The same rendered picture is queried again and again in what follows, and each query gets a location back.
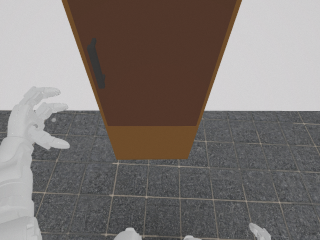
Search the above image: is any robot left forearm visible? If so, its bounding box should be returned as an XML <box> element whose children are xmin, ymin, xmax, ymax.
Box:
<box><xmin>0</xmin><ymin>136</ymin><xmax>34</xmax><ymax>224</ymax></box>

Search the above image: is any right robot hand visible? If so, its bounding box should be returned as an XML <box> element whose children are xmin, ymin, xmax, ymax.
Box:
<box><xmin>249</xmin><ymin>223</ymin><xmax>271</xmax><ymax>240</ymax></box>

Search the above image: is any handle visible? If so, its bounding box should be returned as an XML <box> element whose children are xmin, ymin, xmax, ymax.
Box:
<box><xmin>87</xmin><ymin>38</ymin><xmax>106</xmax><ymax>89</ymax></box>

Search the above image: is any robot left thigh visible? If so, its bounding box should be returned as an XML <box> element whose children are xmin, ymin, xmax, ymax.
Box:
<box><xmin>113</xmin><ymin>230</ymin><xmax>142</xmax><ymax>240</ymax></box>

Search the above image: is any cupboard door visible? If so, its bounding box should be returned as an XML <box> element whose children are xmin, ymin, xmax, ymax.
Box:
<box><xmin>67</xmin><ymin>0</ymin><xmax>237</xmax><ymax>126</ymax></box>

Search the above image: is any left robot hand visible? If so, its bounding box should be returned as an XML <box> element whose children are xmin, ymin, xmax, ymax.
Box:
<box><xmin>7</xmin><ymin>86</ymin><xmax>70</xmax><ymax>150</ymax></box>

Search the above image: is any left robot shin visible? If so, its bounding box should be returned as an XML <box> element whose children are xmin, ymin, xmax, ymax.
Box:
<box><xmin>125</xmin><ymin>227</ymin><xmax>136</xmax><ymax>232</ymax></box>

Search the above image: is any left robot upper arm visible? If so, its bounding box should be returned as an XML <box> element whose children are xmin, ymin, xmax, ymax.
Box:
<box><xmin>0</xmin><ymin>216</ymin><xmax>43</xmax><ymax>240</ymax></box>

